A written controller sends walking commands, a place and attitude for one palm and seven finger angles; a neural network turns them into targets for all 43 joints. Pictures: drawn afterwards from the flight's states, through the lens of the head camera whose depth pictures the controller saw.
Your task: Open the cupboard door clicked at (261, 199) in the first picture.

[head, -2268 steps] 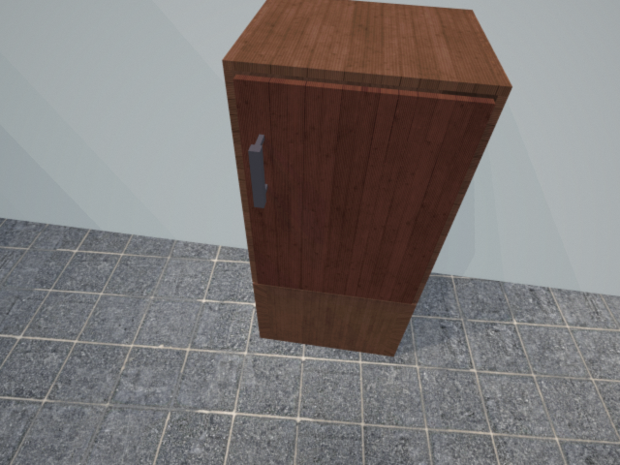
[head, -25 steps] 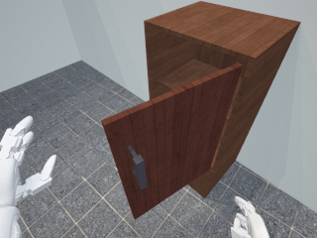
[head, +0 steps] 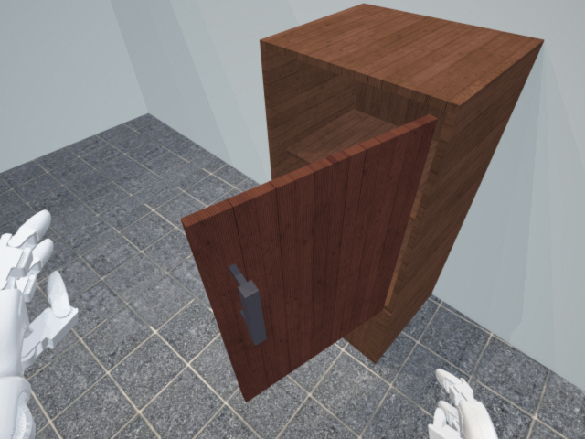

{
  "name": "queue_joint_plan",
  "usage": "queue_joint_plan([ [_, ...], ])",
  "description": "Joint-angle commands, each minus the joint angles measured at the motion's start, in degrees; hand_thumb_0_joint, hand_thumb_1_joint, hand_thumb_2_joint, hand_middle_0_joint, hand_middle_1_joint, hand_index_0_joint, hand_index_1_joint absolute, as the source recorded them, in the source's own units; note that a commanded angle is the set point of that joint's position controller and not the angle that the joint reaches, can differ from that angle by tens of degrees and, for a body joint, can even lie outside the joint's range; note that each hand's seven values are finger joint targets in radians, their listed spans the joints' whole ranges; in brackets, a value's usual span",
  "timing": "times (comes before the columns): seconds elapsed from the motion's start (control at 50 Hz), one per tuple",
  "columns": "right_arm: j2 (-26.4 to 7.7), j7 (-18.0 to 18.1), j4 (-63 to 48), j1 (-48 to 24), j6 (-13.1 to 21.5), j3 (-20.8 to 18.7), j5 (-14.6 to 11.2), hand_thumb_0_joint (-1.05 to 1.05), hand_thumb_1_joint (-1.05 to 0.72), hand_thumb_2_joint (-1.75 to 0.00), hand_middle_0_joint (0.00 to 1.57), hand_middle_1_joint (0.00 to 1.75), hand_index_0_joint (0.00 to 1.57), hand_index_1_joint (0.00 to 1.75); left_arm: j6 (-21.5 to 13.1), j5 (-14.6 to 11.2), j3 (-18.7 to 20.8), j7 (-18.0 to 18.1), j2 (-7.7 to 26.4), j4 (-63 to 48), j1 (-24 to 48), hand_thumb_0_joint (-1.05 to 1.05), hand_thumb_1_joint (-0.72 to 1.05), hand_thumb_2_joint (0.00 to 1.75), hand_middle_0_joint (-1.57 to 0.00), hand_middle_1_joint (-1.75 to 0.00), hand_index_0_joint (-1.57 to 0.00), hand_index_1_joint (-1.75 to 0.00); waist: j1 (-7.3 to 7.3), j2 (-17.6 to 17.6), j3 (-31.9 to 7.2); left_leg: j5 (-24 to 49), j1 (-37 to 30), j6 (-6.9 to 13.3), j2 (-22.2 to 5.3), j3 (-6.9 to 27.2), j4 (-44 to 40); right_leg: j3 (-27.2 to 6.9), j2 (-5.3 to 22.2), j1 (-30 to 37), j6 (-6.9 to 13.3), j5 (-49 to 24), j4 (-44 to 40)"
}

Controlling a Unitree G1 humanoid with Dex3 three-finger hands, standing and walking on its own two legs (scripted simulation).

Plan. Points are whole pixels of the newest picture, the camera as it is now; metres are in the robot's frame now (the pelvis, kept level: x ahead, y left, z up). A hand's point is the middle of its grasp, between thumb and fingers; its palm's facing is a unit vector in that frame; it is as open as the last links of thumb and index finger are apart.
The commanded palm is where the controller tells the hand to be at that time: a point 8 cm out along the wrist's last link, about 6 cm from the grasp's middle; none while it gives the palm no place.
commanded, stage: step back with the hand held close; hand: left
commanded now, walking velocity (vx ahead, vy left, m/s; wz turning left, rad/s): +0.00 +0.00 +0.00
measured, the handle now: (247, 305) +0.30 +0.12 +0.02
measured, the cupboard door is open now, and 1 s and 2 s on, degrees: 77 77 77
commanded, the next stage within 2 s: stop stepping back and stand still in 1.40 s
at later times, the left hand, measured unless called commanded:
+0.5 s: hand (42, 342) +0.16 +0.28 +0.15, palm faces +0.37 -0.77 -0.52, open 7.4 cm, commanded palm +0.10 +0.31 +0.17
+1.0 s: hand out of the picture +0.09 +0.28 +0.16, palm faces +0.48 -0.72 -0.51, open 7.4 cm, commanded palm +0.02 +0.32 +0.17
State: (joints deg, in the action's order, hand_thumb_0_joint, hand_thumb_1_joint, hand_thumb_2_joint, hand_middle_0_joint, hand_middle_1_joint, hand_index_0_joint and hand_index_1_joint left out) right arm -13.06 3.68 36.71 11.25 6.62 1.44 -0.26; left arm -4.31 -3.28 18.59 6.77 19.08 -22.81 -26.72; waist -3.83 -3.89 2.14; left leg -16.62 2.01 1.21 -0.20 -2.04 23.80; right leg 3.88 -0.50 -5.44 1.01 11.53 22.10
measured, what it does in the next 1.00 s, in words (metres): shifts its weight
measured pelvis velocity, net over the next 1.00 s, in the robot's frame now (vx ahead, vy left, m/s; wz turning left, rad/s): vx -0.11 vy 0.01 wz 0.03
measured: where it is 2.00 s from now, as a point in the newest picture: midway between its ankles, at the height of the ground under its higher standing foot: outside the picture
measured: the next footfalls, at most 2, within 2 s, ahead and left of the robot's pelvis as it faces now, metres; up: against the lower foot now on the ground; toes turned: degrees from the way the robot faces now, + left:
right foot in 1.56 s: -0.31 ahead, -0.09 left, +0.00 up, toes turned -3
left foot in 1.80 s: -0.20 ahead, +0.09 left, +0.00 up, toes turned -4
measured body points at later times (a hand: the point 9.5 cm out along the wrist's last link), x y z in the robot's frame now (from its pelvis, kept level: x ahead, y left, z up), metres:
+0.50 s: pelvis -0.05 +0.02 -0.01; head -0.03 +0.01 +0.44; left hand +0.13 +0.31 +0.18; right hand +0.12 -0.24 -0.09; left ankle -0.03 +0.10 -0.74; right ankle +0.01 -0.11 -0.74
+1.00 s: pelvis -0.11 +0.01 -0.03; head -0.09 +0.02 +0.42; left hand +0.06 +0.32 +0.18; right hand +0.06 -0.23 -0.11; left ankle -0.03 +0.10 -0.74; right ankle +0.00 -0.11 -0.74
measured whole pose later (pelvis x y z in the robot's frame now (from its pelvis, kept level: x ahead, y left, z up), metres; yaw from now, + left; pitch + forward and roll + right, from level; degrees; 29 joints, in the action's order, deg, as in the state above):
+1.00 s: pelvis -0.11 +0.01 -0.03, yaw +2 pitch -2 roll -1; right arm -12.5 4.2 32.7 13.2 5.2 -0.1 0.0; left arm -14.4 0.7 27.8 8.7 23.7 -29.8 -29.2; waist 0.4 0.6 3.8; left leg -15.2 24.7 3.5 1.4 -2.5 41.3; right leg -2.3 -1.7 -25.8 -0.4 11.1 38.6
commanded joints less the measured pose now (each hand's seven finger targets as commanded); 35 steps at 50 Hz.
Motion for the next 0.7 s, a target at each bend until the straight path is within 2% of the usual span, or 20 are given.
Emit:
queue_joint_plan([
  [0.0, -5.7, 0.6, -9.4, -8.0, 3.0, -2.4, 0.0, 0.00, -0.90, -0.90, 0.20, 0.30, 0.20, 0.30, -3.7, -0.1, 6.6, 0.7, 10.2, -11.4, 4.9, 0.00, 0.90, 0.90, -0.20, -0.30, -0.20, -0.30, -0.19, 0.7, -3.7, 14.3, 4.8, -0.2, -1.3, 2.2, -4.4, -2.9, 0.9, 3.5, 0.4, -8.0, -2.6],
  [0.02, -5.9, 0.8, -9.2, -8.3, 3.1, -2.3, -0.1, 0.00, -0.90, -0.90, 0.20, 0.30, 0.20, 0.30, -4.0, 0.0, 7.7, 1.0, 12.3, -13.5, 9.4, 0.00, 0.90, 0.90, -0.20, -0.30, -0.20, -0.30, -0.03, -0.3, -4.5, 13.7, 4.8, -0.2, -1.2, 2.6, -4.6, -3.1, 0.9, 4.1, 0.6, -7.5, -2.7],
  [0.04, -6.9, 1.0, -11.2, -6.9, 2.1, -2.5, -0.5, 0.00, -0.90, -0.90, 0.20, 0.30, 0.20, 0.30, -6.1, 0.1, 14.7, 1.3, 18.4, -14.2, 13.1, 0.00, 0.90, 0.90, -0.20, -0.30, -0.20, -0.30, 2.83, 3.3, 0.7, 8.5, 9.6, 0.8, -2.4, 3.4, -3.0, -9.0, 3.6, -2.4, 0.5, -9.8, -5.5],
  [0.06, -6.4, 1.0, -10.1, -6.5, 1.2, -2.7, -0.2, 0.00, -0.90, -0.90, 0.20, 0.30, 0.20, 0.30, -6.3, 0.2, 11.8, 0.6, 14.2, -9.1, 7.0, 0.00, 0.90, 0.90, -0.20, -0.30, -0.20, -0.30, 3.01, 5.4, -0.9, 7.6, 8.6, 0.9, -2.0, 3.8, -1.8, -9.1, 4.9, -2.8, 0.7, -9.2, -6.1],
  [0.1, -6.8, 0.7, -10.8, -7.0, 0.2, -2.9, 0.1, 0.00, -0.90, -0.90, 0.20, 0.30, 0.20, 0.30, -6.9, 0.4, 8.7, 0.1, 11.5, -9.5, 3.3, 0.00, 0.90, 0.90, -0.20, -0.30, -0.20, -0.30, 3.24, 3.8, -2.5, 7.8, 8.2, 0.9, -1.9, 3.2, -1.2, -9.3, 5.6, -4.1, 0.6, -7.9, -6.5],
  [0.12, -7.1, 0.9, -10.8, -7.2, 0.0, -2.9, 0.3, 0.00, -0.90, -0.90, 0.20, 0.30, 0.20, 0.30, -7.4, 0.6, 8.8, 0.2, 11.7, -10.5, 3.2, 0.00, 0.90, 0.90, -0.20, -0.30, -0.20, -0.30, 3.11, 0.5, -3.2, 9.3, 9.1, 0.7, -2.0, 3.6, -2.0, -8.4, 5.6, -3.2, 0.8, -9.7, -5.2],
  [0.16, -7.2, 1.0, -11.5, -6.8, -0.7, -3.2, 0.2, 0.00, -0.90, -0.90, 0.20, 0.30, 0.20, 0.30, -7.7, 0.6, 8.9, 0.5, 11.7, -11.2, 0.0, 0.00, 0.90, 0.90, -0.20, -0.30, -0.20, -0.30, 3.05, 0.0, -6.4, 11.5, 9.4, 0.6, -2.8, 3.4, -2.5, -7.5, 5.1, -1.6, 0.3, -12.1, -2.9],
  [0.2, -7.4, 1.1, -12.2, -6.5, -1.4, -3.7, 0.1, 0.00, -0.90, -0.90, 0.20, 0.30, 0.20, 0.30, -7.8, 0.6, 10.6, 1.0, 13.3, -13.1, -1.7, 0.00, 0.90, 0.90, -0.20, -0.30, -0.20, -0.30, 2.91, 2.0, -9.6, 15.8, 10.4, 0.4, -3.3, 3.9, -2.1, -6.9, 4.7, 1.1, 0.2, -17.1, 0.0],
  [0.22, -7.4, 1.3, -12.4, -6.9, -1.7, -3.9, 0.1, 0.00, -0.90, -0.90, 0.20, 0.30, 0.20, 0.30, -7.9, 0.5, 11.9, 1.3, 14.5, -13.8, -2.1, 0.00, 0.90, 0.90, -0.20, -0.30, -0.20, -0.30, 2.76, 0.5, -10.6, 18.0, 11.1, 0.2, -3.4, 4.2, -1.9, -6.5, 5.0, 2.1, 0.3, -19.7, 1.5],
  [0.26, -7.0, 1.4, -13.4, -6.7, -2.3, -4.1, -0.2, 0.00, -0.90, -0.90, 0.20, 0.30, 0.20, 0.30, -7.7, 0.4, 12.5, 1.5, 14.5, -14.0, -4.2, 0.00, 0.90, 0.90, -0.20, -0.30, -0.20, -0.30, 2.83, 2.7, -11.9, 19.3, 12.2, 0.1, -3.8, 4.3, -1.2, -6.6, 5.0, 2.6, 0.1, -21.7, 3.2],
  [0.3, -6.9, 1.5, -13.8, -6.7, -2.8, -4.4, -0.4, 0.00, -0.90, -0.90, 0.20, 0.30, 0.20, 0.30, -7.8, 0.4, 13.0, 1.8, 15.0, -15.1, -4.7, 0.00, 0.90, 0.90, -0.20, -0.30, -0.20, -0.30, 3.08, 2.9, -11.8, 18.2, 13.5, 0.3, -3.9, 4.3, -0.5, -7.2, 5.3, 1.7, 0.0, -22.3, 3.9],
  [0.32, -7.2, 1.6, -13.7, -6.7, -2.8, -4.5, -0.3, 0.00, -0.90, -0.90, 0.20, 0.30, 0.20, 0.30, -8.1, 0.5, 13.7, 2.0, 15.7, -15.8, -4.7, 0.00, 0.90, 0.90, -0.20, -0.30, -0.20, -0.30, 2.99, 0.8, -12.5, 18.1, 14.3, 0.3, -4.0, 4.5, -0.5, -7.1, 5.5, 2.4, 0.2, -22.8, 4.8],
  [0.36, -7.1, 1.7, -14.2, -6.4, -2.9, -4.6, -0.4, 0.00, -0.90, -0.90, 0.20, 0.30, 0.20, 0.30, -8.1, 0.6, 13.2, 2.2, 15.0, -16.0, -5.4, 0.00, 0.90, 0.90, -0.20, -0.30, -0.20, -0.30, 3.06, 1.3, -11.5, 16.0, 16.4, 0.6, -4.6, 5.3, -1.2, -7.1, 4.9, 1.6, -0.1, -20.0, 6.1],
  [0.42, -7.4, 1.9, -14.3, -6.5, -2.6, -4.7, -0.4, 0.00, -0.90, -0.90, 0.20, 0.30, 0.20, 0.30, -8.3, 1.1, 13.4, 2.6, 14.9, -16.4, -4.8, 0.00, 0.90, 0.90, -0.20, -0.30, -0.20, -0.30, 2.86, -0.7, -9.6, 9.4, 22.3, 1.9, -6.1, 6.9, -3.7, -6.6, 3.7, 2.6, -0.8, -15.0, 8.8],
  [0.44, -7.3, 2.0, -14.4, -6.4, -2.4, -4.6, -0.4, 0.00, -0.90, -0.90, 0.20, 0.30, 0.20, 0.30, -8.5, 1.3, 13.2, 2.7, 14.7, -16.5, -4.6, 0.00, 0.90, 0.90, -0.20, -0.30, -0.20, -0.30, 3.00, 0.0, -8.7, 6.8, 24.3, 2.4, -6.6, 7.0, -4.1, -6.9, 3.4, 2.6, -1.0, -13.9, 9.8],
  [0.52, -7.9, 2.0, -14.4, -5.6, -1.5, -4.8, -0.3, 0.00, -0.90, -0.90, 0.20, 0.30, 0.20, 0.30, -9.1, 2.2, 13.3, 2.9, 14.2, -16.7, -2.6, 0.00, 0.90, 0.90, -0.20, -0.30, -0.20, -0.30, 3.24, -0.6, -6.2, -7.4, 33.1, 3.9, -7.2, 8.3, -5.3, -8.1, 3.3, 4.4, -1.0, -9.3, 12.4],
  [0.56, -7.8, 2.0, -14.5, -5.0, -1.1, -4.6, -0.3, 0.00, -0.90, -0.90, 0.20, 0.30, 0.20, 0.30, -9.6, 2.4, 13.0, 3.0, 13.9, -16.7, -1.9, 0.00, 0.90, 0.90, -0.20, -0.30, -0.20, -0.30, 3.62, 0.6, -5.0, -13.3, 35.6, 4.3, -7.0, 8.4, -4.9, -9.1, 3.8, 3.2, -0.9, -5.7, 12.6],
  [0.62, -8.1, 2.0, -14.4, -4.4, -0.5, -4.8, -0.1, 0.00, -0.90, -0.90, 0.20, 0.30, 0.20, 0.30, -10.4, 2.9, 13.8, 3.2, 14.7, -18.3, -0.2, 0.00, 0.90, 0.90, -0.20, -0.30, -0.20, -0.30, 3.87, 1.6, -4.7, -17.3, 36.8, 4.4, -6.1, 8.9, -2.8, -10.7, 4.6, 1.4, -0.4, -1.1, 10.4],
  [0.66, -7.8, 1.9, -14.4, -4.1, -0.2, -4.6, 0.0, 0.00, -0.90, -0.90, 0.20, 0.30, 0.20, 0.30, -10.7, 2.8, 13.5, 3.3, 14.2, -18.1, -0.2, 0.00, 0.90, 0.90, -0.20, -0.30, -0.20, -0.30, 4.05, 3.1, -4.2, -18.8, 35.8, 4.1, -5.5, 8.8, -1.0, -11.9, 5.2, -1.9, 0.0, 4.8, 8.3],
  [0.68, -7.9, 1.9, -14.3, -4.0, 0.0, -4.6, 0.1, 0.00, -0.90, -0.90, 0.20, 0.30, 0.20, 0.30, -11.1, 3.0, 13.6, 3.4, 14.3, -18.6, 0.2, 0.00, 0.90, 0.90, -0.20, -0.30, -0.20, -0.30, 4.13, 2.5, -4.1, -19.8, 35.6, 4.2, -5.5, 8.8, -0.6, -12.4, 5.4, -3.1, 0.1, 7.2, 7.7],
])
